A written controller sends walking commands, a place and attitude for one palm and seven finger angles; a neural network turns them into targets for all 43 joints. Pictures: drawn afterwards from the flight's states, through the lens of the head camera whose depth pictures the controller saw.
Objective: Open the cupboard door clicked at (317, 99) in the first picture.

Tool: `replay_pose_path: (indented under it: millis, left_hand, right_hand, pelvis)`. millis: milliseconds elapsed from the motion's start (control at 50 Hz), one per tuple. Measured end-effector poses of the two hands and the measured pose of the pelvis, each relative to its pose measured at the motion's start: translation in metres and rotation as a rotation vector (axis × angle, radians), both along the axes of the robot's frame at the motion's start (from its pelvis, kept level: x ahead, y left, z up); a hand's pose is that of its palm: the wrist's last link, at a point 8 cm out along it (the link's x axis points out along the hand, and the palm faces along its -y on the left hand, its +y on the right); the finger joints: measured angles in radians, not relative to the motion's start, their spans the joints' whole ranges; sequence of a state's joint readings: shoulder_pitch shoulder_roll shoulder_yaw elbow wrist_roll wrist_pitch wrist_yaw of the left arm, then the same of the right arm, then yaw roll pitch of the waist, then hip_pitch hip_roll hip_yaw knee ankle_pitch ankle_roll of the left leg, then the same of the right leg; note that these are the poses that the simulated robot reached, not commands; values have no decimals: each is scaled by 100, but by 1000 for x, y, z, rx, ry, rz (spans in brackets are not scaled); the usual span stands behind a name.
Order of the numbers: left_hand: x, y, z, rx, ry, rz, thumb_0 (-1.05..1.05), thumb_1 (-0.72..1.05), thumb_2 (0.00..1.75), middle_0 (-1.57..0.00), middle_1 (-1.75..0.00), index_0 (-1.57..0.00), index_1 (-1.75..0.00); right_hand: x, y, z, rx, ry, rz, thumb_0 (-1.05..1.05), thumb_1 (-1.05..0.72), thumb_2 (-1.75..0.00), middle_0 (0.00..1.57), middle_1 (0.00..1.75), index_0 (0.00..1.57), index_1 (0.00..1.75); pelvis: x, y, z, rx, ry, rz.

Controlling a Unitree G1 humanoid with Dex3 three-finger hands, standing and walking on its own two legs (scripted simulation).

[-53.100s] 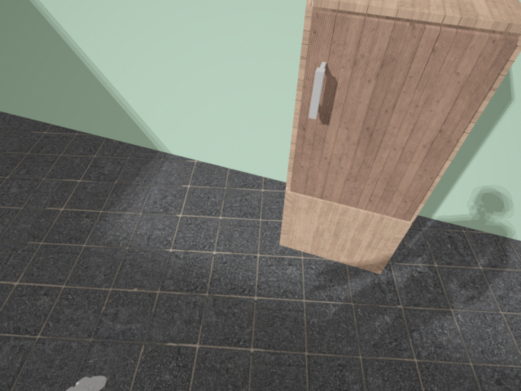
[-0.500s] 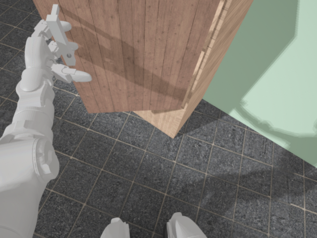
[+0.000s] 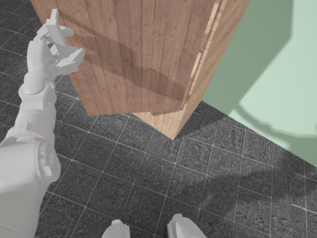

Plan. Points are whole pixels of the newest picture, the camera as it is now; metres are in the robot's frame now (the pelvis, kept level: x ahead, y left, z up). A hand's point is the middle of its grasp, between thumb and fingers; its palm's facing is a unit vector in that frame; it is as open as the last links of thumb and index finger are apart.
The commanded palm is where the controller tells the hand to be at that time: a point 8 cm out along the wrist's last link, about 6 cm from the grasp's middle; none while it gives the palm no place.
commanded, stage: close the thumb around the handle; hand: left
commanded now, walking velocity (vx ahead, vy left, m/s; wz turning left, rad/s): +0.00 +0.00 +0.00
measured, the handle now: (63, 40) +0.59 +0.18 +0.11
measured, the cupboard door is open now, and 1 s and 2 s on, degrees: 41 73 80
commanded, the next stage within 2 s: pull the door open along its arc in 0.20 s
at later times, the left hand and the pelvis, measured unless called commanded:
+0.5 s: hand (71, 60) +0.53 +0.15 +0.10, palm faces +0.00 -1.00 +0.00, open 5.7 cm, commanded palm +0.48 +0.20 +0.10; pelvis +0.00 +0.00 +0.00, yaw -1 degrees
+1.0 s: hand (107, 126) +0.34 +0.07 +0.11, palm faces +0.18 -0.98 +0.09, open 6.2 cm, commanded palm +0.28 +0.16 +0.10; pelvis +0.02 -0.01 +0.03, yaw +0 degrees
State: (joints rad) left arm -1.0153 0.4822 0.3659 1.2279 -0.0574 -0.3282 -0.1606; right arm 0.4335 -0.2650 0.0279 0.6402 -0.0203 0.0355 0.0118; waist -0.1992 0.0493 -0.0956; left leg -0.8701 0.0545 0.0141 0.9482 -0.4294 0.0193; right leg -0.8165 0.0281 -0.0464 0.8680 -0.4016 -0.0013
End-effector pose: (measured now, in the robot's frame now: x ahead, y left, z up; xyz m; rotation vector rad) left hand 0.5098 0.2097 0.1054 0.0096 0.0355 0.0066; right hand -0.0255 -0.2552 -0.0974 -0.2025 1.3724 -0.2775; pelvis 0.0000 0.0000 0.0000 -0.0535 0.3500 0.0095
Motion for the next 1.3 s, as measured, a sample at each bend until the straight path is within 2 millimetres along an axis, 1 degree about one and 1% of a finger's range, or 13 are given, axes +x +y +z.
replay_pose_path:
  millis: [80,140,400,480,560,680,780,940,1040,1100,1160,1220,1300]
  left_hand:
    - [0,0,-1,-1,-8,1,1,63,79,-35,-130,-38,-132]
    - [1,-1,-1,1,-9,-3,1,73,83,-36,-132,-38,-133]
    - [2,-1,-1,-5,-6,-2,1,73,84,-35,-133,-36,-135]
    - [-3,-2,-1,-9,-12,-3,1,74,82,-34,-134,-36,-135]
    - [-15,-3,-2,-14,-19,-9,1,74,80,-34,-134,-35,-135]
    - [-46,-9,-3,-11,-35,-30,1,74,78,-33,-133,-33,-133]
    - [-89,-21,-4,-23,-51,-49,1,73,76,-33,-133,-32,-132]
    - [-172,-69,-3,-99,-46,123,2,69,73,-33,-133,-35,-128]
    - [-209,-99,0,-94,-13,199,3,67,72,-33,-129,-36,-130]
    - [-224,-114,3,-85,12,239,3,66,72,-33,-127,-37,-131]
    - [-235,-126,5,-51,25,275,3,65,71,-33,-125,-37,-131]
    - [-239,-131,6,-4,23,317,3,64,72,-34,-125,-36,-131]
    - [-240,-136,6,11,18,368,2,64,75,-33,-125,-35,-131]
  right_hand:
    - [1,-1,-1,-1,-1,1,0,-91,-90,21,30,20,30]
    - [1,-2,-1,-2,3,3,0,-91,-90,21,30,20,30]
    - [0,-6,0,-12,10,3,0,-91,-90,21,30,20,30]
    - [4,-5,1,-2,0,-4,0,-91,-90,21,30,20,30]
    - [13,-4,2,13,-27,-10,0,-91,-90,20,30,20,30]
    - [45,-1,5,41,-118,-4,0,-91,-90,20,30,20,30]
    - [89,3,10,71,-249,29,0,-91,-90,20,30,20,30]
    - [172,19,27,135,-476,162,1,-91,-90,20,30,20,30]
    - [211,29,43,155,-578,229,1,-91,-90,20,30,20,30]
    - [225,31,51,162,-615,246,1,-91,-90,20,30,20,30]
    - [233,29,55,166,-628,258,1,-91,-90,20,30,20,30]
    - [235,24,53,162,-619,273,0,-91,-90,20,30,20,30]
    - [231,12,44,152,-580,292,1,-91,-90,20,30,20,30]
  pelvis:
    - [-1,0,0,1,2,-2]
    - [-1,-1,-1,2,4,-1]
    - [0,-3,-1,2,11,0]
    - [4,-2,2,6,4,-9]
    - [9,-2,5,9,-11,-17]
    - [18,-1,12,16,-48,-24]
    - [23,0,18,22,-92,-29]
    - [23,-5,24,37,-170,-16]
    - [20,-15,27,50,-218,-8]
    - [20,-22,28,55,-243,-3]
    - [21,-30,30,59,-264,6]
    - [20,-38,29,62,-275,21]
    - [18,-47,28,67,-280,44]
